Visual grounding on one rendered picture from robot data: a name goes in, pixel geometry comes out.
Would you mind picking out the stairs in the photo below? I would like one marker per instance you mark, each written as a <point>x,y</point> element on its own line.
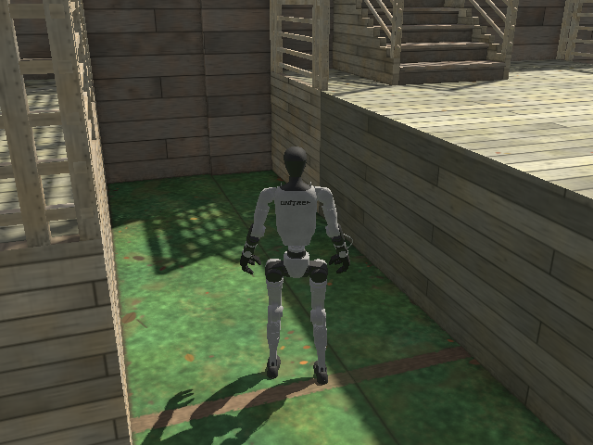
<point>436,56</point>

